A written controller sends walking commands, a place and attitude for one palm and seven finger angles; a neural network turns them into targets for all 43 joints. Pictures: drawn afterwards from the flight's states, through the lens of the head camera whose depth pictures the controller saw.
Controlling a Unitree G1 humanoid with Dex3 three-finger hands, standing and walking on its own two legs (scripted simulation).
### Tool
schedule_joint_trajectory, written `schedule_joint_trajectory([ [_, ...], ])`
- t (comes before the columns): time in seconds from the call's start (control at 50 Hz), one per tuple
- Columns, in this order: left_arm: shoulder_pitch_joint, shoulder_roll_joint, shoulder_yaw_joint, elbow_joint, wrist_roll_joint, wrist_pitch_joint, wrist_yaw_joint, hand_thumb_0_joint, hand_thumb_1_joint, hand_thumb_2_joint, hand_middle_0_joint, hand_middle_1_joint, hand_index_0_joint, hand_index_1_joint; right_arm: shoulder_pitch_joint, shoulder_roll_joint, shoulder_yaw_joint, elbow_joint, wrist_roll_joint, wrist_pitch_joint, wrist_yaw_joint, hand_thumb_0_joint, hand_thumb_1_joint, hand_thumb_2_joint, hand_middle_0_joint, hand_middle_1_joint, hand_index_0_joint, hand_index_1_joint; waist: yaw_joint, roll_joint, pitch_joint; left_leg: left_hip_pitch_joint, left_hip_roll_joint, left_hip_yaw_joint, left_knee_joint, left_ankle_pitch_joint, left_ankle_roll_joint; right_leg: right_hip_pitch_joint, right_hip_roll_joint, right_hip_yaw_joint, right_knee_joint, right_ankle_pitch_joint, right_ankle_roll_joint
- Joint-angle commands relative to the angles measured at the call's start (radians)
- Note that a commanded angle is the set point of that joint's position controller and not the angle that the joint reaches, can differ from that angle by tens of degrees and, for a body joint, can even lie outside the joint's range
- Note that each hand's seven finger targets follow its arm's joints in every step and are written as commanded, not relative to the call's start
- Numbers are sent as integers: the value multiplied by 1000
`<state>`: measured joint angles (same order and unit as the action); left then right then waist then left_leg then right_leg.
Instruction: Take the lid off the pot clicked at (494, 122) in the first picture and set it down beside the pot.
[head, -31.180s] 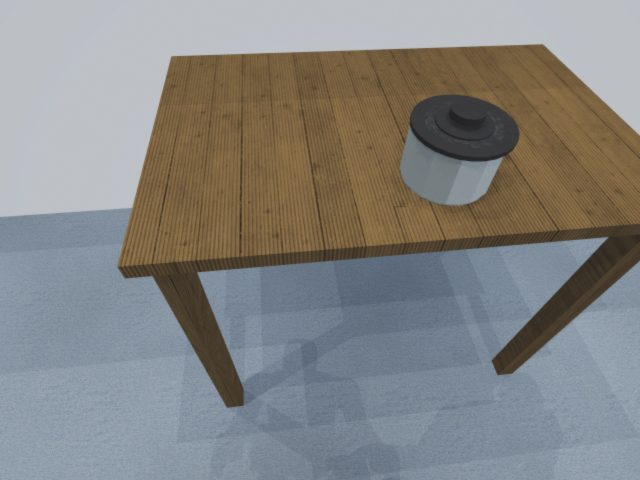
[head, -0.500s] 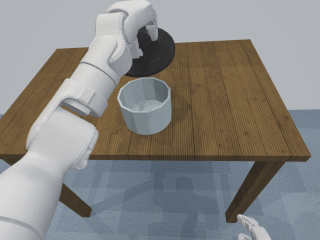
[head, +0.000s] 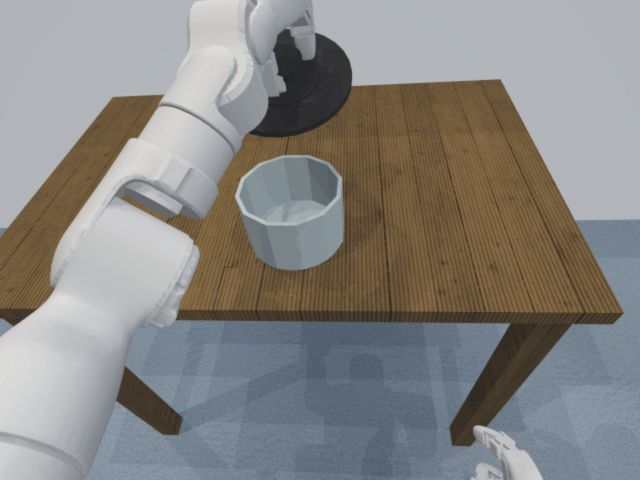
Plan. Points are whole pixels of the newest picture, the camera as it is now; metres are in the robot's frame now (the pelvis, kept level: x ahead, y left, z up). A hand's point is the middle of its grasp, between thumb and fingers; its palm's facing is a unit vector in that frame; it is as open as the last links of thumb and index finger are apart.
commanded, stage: move the lid sideways beside the pot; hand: left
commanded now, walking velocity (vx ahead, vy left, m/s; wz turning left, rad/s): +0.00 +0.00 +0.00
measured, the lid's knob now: (279, 64) +0.51 +0.04 +0.28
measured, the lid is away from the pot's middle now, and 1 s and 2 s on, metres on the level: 0.03 0.12 0.24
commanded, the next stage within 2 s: none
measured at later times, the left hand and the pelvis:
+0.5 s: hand (211, 74) +0.47 +0.11 +0.29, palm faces -0.13 -0.05 -0.99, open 8.2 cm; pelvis +0.00 +0.00 +0.00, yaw +0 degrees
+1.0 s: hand (156, 79) +0.46 +0.16 +0.30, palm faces -0.12 -0.03 -0.99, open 8.2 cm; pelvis +0.00 +0.01 +0.00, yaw +1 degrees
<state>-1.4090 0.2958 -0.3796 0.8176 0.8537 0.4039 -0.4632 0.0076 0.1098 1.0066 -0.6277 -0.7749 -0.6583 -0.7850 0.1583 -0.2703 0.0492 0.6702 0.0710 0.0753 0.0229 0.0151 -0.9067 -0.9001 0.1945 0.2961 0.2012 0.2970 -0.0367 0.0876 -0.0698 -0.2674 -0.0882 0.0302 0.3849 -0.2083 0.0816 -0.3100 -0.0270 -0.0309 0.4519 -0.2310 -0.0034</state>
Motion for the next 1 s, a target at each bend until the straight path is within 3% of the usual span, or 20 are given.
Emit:
schedule_joint_trajectory([
  [0.0,-612,243,119,-157,34,-2,72,0,519,1168,-806,-893,-821,-891,-77,-109,-38,-129,0,-42,-10,0,-900,-900,200,300,200,300,-8,-167,-388,152,40,-62,-2,316,-18,160,7,9,-20,341,-52],
  [0.04,-631,335,161,-141,84,2,70,0,519,1168,-806,-893,-821,-891,-90,-107,-31,-132,-6,-44,-18,0,-900,-900,200,300,200,300,1,-187,-425,135,40,-54,-3,314,-13,203,7,21,-9,359,-51],
  [0.1,-608,263,112,-216,57,-17,62,0,519,1168,-806,-893,-821,-891,-80,-106,-40,-149,0,-48,-14,0,-900,-900,200,300,200,300,-8,-158,-458,185,44,-65,7,383,-15,197,4,18,-14,386,-52],
  [0.12,-617,315,138,-215,83,-14,56,0,519,1168,-806,-893,-821,-891,-91,-103,-37,-150,-2,-49,-13,0,-900,-900,200,300,200,300,-1,-165,-474,181,44,-63,5,360,-14,206,8,23,-8,375,-49],
  [0.2,-575,280,121,-179,46,-13,38,0,519,1168,-806,-893,-821,-891,-68,-117,-42,-139,3,-45,-19,0,-900,-900,200,300,200,300,-16,-181,-396,163,39,-61,-2,327,-10,174,5,14,-31,354,-47],
  [0.22,-619,395,192,-251,75,-19,36,0,519,1168,-806,-893,-821,-891,-78,-113,-38,-149,-2,-53,-22,0,-900,-900,200,300,200,300,5,-175,-466,173,39,-62,-7,316,-8,222,7,27,-20,358,-45],
  [0.26,-619,348,139,-214,86,-16,19,0,519,1168,-806,-893,-821,-891,-79,-106,-36,-146,2,-57,-28,0,-900,-900,200,300,200,300,-11,-188,-423,164,35,-58,-2,325,-2,207,6,23,-23,377,-46],
  [0.32,-585,413,187,-263,85,-30,7,0,519,1168,-806,-893,-821,-891,-74,-114,-41,-150,0,-61,-26,0,-900,-900,200,300,200,300,2,-169,-466,184,36,-63,2,350,-2,233,6,32,-24,394,-45],
  [0.4,-519,314,113,-247,48,-36,-19,0,519,1168,-806,-893,-821,-891,-60,-122,-49,-146,8,-55,-23,0,-900,-900,200,300,200,300,-21,-147,-382,201,36,-73,8,362,-3,163,5,10,-40,368,-49],
  [0.42,-535,410,179,-255,78,-34,-21,0,519,1168,-806,-893,-821,-891,-65,-121,-45,-145,3,-54,-25,0,-900,-900,200,300,200,300,-6,-157,-412,194,37,-70,2,331,-2,184,13,18,-36,355,-45],
  [0.48,-591,407,151,-290,85,-39,-34,0,519,1168,-806,-893,-821,-891,-76,-118,-41,-152,10,-53,-31,0,-900,-900,200,300,200,300,-14,-142,-410,192,31,-69,-2,315,-1,190,13,16,-32,357,-47],
  [0.5,-574,341,103,-341,51,-56,-33,0,519,1168,-806,-893,-821,-891,-73,-120,-48,-160,10,-59,-27,0,-900,-900,200,300,200,300,-26,-90,-430,238,32,-78,15,378,-3,171,6,17,-36,372,-50],
  [0.54,-554,460,197,-313,90,-48,-36,0,519,1168,-806,-893,-821,-891,-72,-122,-47,-152,2,-56,-30,0,-900,-900,200,300,200,300,-8,-116,-442,227,33,-78,16,375,2,197,16,22,-33,380,-52],
  [0.6,-517,393,146,-354,50,-55,-46,0,519,1168,-806,-893,-821,-891,-64,-128,-54,-154,10,-55,-23,0,-900,-900,200,300,200,300,-19,-89,-428,267,40,-92,24,451,-10,158,12,10,-38,380,-52],
  [0.62,-531,470,206,-388,76,-54,-46,0,519,1168,-806,-893,-821,-891,-70,-124,-54,-157,4,-56,-22,0,-900,-900,200,300,200,300,-1,-98,-468,266,41,-90,22,445,-9,188,18,18,-35,383,-50],
  [0.7,-427,385,143,-293,52,-40,-61,0,519,1168,-806,-893,-821,-891,-61,-138,-56,-145,12,-33,-16,0,-900,-900,200,300,200,300,-20,-118,-354,235,42,-91,22,442,-15,123,15,-2,-49,360,-53],
  [0.72,-476,480,211,-331,82,-41,-58,0,519,1168,-806,-893,-821,-891,-67,-137,-53,-146,10,-29,-17,0,-900,-900,200,300,200,300,-4,-137,-391,231,48,-89,9,420,-16,152,23,0,-40,349,-50],
  [0.78,-522,405,139,-369,82,-45,-64,0,519,1168,-806,-893,-821,-891,-87,-122,-48,-158,16,-31,-19,0,-900,-900,200,300,200,300,-19,-92,-393,271,47,-101,17,435,-18,107,26,-8,-36,317,-53],
  [0.84,-529,516,221,-346,93,-54,-56,0,519,1168,-806,-893,-821,-891,-76,-134,-49,-154,8,-31,-25,0,-900,-900,200,300,200,300,-9,-93,-419,250,43,-96,11,380,-16,141,26,-1,-40,303,-57],
  [0.98,-513,487,193,-317,93,-66,-64,0,519,1168,-806,-893,-821,-891,-66,-132,-51,-156,12,-28,-25,0,-900,-900,200,300,200,300,-10,-97,-397,244,45,-101,4,370,-20,122,27,-8,-42,275,-56],
])
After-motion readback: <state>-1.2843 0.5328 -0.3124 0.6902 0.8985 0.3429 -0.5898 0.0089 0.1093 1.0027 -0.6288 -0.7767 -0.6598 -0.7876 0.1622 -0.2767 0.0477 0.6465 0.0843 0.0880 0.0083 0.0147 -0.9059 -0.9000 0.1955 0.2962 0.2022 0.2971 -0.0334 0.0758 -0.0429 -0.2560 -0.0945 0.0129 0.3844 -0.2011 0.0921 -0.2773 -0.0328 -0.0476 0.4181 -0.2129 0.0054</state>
